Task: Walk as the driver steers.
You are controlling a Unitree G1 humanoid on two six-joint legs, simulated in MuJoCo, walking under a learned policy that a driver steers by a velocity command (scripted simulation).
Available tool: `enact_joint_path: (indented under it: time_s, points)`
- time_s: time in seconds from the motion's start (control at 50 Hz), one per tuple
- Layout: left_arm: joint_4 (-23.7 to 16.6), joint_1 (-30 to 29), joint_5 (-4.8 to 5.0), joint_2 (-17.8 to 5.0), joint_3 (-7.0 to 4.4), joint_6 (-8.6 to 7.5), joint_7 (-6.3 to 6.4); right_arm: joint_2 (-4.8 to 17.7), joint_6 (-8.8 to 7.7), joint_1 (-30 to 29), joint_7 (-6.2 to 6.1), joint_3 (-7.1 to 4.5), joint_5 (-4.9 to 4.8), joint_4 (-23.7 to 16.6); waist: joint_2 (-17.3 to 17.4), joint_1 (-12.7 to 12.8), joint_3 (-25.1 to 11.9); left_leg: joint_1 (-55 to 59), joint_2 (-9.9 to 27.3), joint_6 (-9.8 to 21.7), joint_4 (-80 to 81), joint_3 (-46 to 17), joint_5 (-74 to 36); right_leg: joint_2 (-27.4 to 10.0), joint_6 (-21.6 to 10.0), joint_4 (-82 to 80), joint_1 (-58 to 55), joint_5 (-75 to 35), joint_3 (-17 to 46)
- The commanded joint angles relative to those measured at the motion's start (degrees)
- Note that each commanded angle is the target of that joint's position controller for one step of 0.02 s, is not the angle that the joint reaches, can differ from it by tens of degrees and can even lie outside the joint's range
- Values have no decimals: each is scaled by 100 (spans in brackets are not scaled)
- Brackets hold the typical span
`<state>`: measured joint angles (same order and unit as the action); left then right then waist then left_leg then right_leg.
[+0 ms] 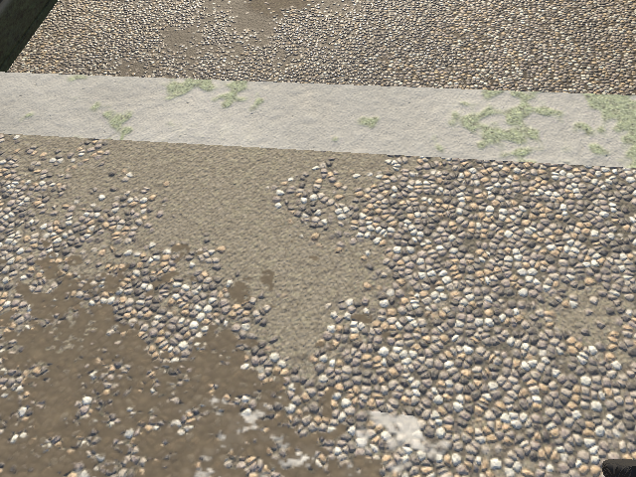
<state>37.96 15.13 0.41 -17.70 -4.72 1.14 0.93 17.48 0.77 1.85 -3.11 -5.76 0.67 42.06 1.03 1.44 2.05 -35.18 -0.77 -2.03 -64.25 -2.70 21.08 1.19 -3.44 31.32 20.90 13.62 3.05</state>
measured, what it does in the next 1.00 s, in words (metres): walks ahead: left foot, then right foot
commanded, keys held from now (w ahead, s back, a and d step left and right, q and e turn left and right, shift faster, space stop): e+shift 0.20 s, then shift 0.08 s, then w+shift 0.42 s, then w+q+shift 0.30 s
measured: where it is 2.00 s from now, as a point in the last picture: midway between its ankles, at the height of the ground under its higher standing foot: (402, 202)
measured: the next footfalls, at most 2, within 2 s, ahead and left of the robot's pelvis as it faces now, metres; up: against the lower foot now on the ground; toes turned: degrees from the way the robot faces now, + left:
left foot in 0.32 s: +0.14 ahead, +0.12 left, +0.00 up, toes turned -27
right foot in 0.72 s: +0.16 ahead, -0.19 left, +0.00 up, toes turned -24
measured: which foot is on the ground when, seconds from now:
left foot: up 0.00-0.30, down 0.32-0.72, up 0.74-1.00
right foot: down 0.00-0.32, up 0.34-0.70, down 0.72-1.00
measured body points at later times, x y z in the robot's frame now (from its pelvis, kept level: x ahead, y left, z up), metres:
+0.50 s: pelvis +0.07 +0.02 +0.01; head +0.08 +0.04 +0.46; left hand +0.33 +0.20 -0.08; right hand +0.03 -0.28 -0.09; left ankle +0.10 +0.14 -0.74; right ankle +0.03 -0.12 -0.65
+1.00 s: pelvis +0.29 -0.13 -0.01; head +0.30 -0.14 +0.44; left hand +0.35 +0.14 -0.13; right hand +0.38 -0.42 -0.11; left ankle +0.44 -0.05 -0.66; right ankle +0.12 -0.17 -0.74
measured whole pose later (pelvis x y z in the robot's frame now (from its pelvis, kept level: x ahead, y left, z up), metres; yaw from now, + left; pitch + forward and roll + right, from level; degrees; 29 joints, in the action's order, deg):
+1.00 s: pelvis +0.29 -0.13 -0.01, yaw -14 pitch +2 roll -2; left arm 45.3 28.1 -1.9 -15.9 -2.0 -5.4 -0.3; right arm 17.0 -0.7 9.2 5.0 -2.8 1.5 42.6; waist 2.7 2.7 -1.4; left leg -46.1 2.3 4.0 -61.7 -0.4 3.2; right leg 2.6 -1.1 12.4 -5.7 20.7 -10.6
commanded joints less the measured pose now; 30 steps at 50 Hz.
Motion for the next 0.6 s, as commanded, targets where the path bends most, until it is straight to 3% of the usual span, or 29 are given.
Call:
enact_joint_path:
  time_s: [0.02,0.1,0.2,0.28,0.3,0.32,0.34,0.36,0.38,0.4,0.42,0.44,0.5,0.52,0.56,0.6]
  points:
    - [-645,-324,51,-918,-259,-62,166,306,-154,-195,23,-66,-24,-382,-703,-182,-1055,-517,-106,-77,383,-396,-429,-1143,-730,-920,-1433,-2066,1819]
    - [-800,-304,79,-1054,-335,34,237,243,-206,-343,94,-2,-79,-379,-889,-92,-999,-286,-312,-206,1575,-547,-493,-992,-725,-859,-1496,-1514,2227]
    - [-995,-431,71,-1106,-373,129,186,392,-294,-281,209,-29,-122,-332,-1125,-15,-908,386,-449,-169,2442,-650,-385,-838,-720,-746,-1235,-1487,2827]
    - [-1098,-698,87,-965,-287,157,133,530,-368,175,309,-62,-96,-207,-1177,-112,-1090,1444,-255,29,3553,-440,-773,-687,-590,-312,-1157,-2065,2827]
    - [-1086,-698,109,-879,-231,161,116,538,-380,416,339,-66,-91,-156,-993,-226,-1235,2209,-139,148,4113,-371,-1266,-501,-482,-282,-754,-865,2714]
    - [-1037,-463,41,-554,-107,153,86,653,-355,563,338,-99,-57,-166,-312,-196,-1329,3065,526,429,4335,-999,-843,-94,-303,227,13,1314,2340]
    - [-1003,-264,-14,-232,28,107,42,862,-309,909,306,-119,-16,-187,719,-198,-1142,3639,1381,913,4828,-2226,1047,693,-23,1518,1205,2479,1255]
    - [-1264,-454,113,-454,-16,-37,22,1270,-398,1199,360,-229,113,-69,1759,-233,-590,3232,2124,1714,5521,-4136,3013,584,56,2703,2358,2157,915]
    - [-1130,-545,108,-797,-72,-138,23,998,-474,933,335,-170,12,-203,1315,-258,-130,2905,2148,1735,5564,-3981,3143,185,148,3141,2603,1615,890]
    - [-969,-505,40,-881,-102,-196,3,780,-487,857,270,-103,-80,-216,963,-251,-16,2828,1870,1489,5499,-3357,2652,58,253,3282,2573,1128,740]
    - [-874,-470,-39,-799,-85,-247,-19,731,-493,974,236,-65,-122,-226,704,-280,-170,2929,1626,1284,5434,-2913,2294,-30,318,3415,2503,873,521]
    - [-915,-581,-68,-675,-45,-317,-54,754,-512,1156,227,-49,-149,-163,559,-363,-91,2893,1524,1252,5469,-2657,2027,-124,348,3410,2564,569,414]
    - [-995,-849,-13,-334,77,-473,-82,715,-586,1618,239,7,-132,-75,550,-508,-88,2747,1253,1242,5559,-2010,1418,-324,394,3168,2454,-85,-48]
    - [-969,-994,-536,-415,125,-264,-355,866,-483,1755,364,-29,188,61,341,-512,-18,2294,998,1149,5707,-1683,1362,-180,417,2775,1988,-113,-214]
    - [-991,-1002,-342,-289,173,-171,-559,934,-422,1671,457,-69,105,10,988,-509,42,1974,872,1074,5801,-1275,1012,-176,443,1804,1300,-64,-457]
    - [-958,-1059,-218,-310,186,-177,-558,1000,-417,1653,503,-89,63,-3,1145,-529,62,1783,901,1021,5820,-1084,843,-147,421,922,602,76,-632]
